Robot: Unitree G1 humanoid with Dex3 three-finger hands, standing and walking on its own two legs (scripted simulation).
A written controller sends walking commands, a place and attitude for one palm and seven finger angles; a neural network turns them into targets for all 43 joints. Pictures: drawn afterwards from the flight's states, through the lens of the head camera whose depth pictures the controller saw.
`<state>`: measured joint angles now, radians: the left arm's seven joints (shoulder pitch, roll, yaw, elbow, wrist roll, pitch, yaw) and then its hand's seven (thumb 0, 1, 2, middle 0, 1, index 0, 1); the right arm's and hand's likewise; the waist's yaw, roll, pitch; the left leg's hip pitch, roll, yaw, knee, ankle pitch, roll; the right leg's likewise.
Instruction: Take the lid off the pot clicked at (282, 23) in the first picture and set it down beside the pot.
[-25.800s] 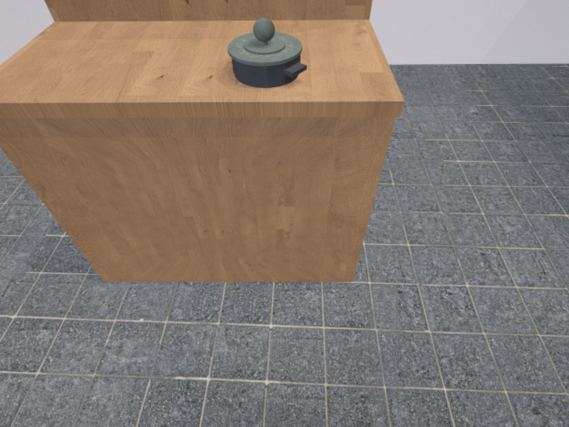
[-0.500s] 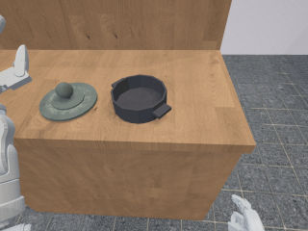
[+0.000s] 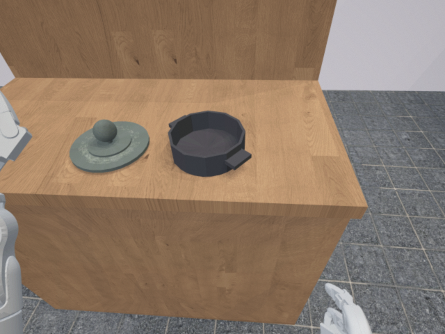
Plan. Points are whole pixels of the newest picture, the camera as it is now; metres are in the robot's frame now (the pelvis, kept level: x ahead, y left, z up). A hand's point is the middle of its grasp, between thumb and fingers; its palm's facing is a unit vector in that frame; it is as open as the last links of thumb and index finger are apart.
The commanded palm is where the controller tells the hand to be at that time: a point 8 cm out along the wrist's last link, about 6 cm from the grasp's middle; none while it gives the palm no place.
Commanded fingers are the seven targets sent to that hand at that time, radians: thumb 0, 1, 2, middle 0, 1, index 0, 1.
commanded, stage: draw the hand back to the body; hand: left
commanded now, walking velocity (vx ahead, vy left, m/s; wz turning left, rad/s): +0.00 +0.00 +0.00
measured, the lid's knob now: (105, 130) +0.48 +0.33 +0.12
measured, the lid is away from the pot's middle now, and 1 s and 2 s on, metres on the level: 0.23 0.23 0.23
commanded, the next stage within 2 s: step back with the hand held close in 0.54 s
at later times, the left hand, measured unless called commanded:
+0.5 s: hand out of the picture +0.16 +0.24 +0.29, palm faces +0.55 -0.79 -0.27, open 7.4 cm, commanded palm +0.12 +0.29 +0.28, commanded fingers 0.00 0.90 0.90 -0.20 -0.30 -0.20 -0.30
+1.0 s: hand (11, 205) +0.17 +0.24 +0.26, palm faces +0.42 -0.77 -0.47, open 7.4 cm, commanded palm +0.10 +0.30 +0.28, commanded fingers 0.00 0.90 0.90 -0.20 -0.30 -0.20 -0.30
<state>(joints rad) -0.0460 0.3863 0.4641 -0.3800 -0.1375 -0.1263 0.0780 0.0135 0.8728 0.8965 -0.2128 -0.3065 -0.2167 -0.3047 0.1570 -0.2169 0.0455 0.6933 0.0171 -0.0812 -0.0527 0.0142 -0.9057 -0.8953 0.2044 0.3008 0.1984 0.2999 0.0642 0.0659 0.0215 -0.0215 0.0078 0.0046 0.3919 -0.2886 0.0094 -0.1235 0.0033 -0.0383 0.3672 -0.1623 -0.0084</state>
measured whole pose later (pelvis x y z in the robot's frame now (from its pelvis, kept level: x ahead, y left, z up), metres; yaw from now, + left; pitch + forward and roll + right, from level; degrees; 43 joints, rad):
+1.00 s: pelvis -0.04 +0.03 -0.01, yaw -1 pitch +0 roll -1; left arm 0.41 0.50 0.57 -0.78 -0.08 -0.24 0.09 0.01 0.88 0.89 -0.21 -0.31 -0.22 -0.30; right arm 0.18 -0.23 -0.01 0.57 0.03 -0.02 -0.03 0.01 -0.91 -0.90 0.20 0.30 0.20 0.30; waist -0.01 -0.02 0.03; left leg -0.24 -0.02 0.03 0.52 -0.28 0.05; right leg -0.32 -0.03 -0.01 0.42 -0.11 0.03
